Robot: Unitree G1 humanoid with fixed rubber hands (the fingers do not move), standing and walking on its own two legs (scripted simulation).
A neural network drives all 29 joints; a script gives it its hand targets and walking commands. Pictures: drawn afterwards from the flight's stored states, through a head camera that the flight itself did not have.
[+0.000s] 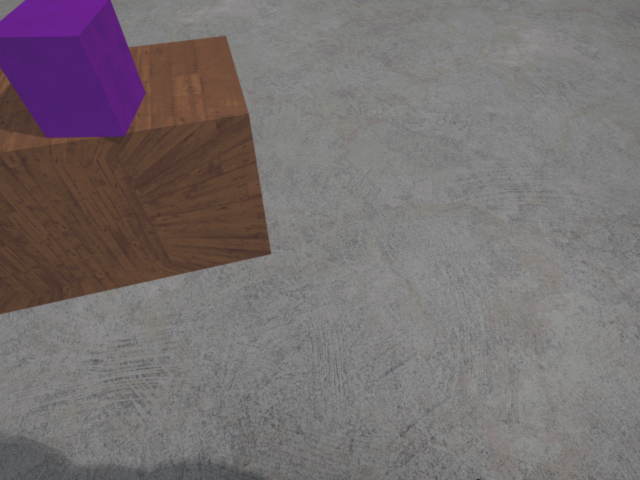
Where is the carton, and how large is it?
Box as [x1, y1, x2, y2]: [0, 0, 144, 137]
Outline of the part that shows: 0,21 0,67 46,137 124,136 143,97 144,90 110,0 25,0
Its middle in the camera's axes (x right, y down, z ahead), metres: -0.61 -0.42 +0.97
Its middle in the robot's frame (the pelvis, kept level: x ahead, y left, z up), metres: +1.02 +0.59 -0.01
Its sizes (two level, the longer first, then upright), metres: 0.210 0.200 0.250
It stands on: a pedestal, 0.64 m high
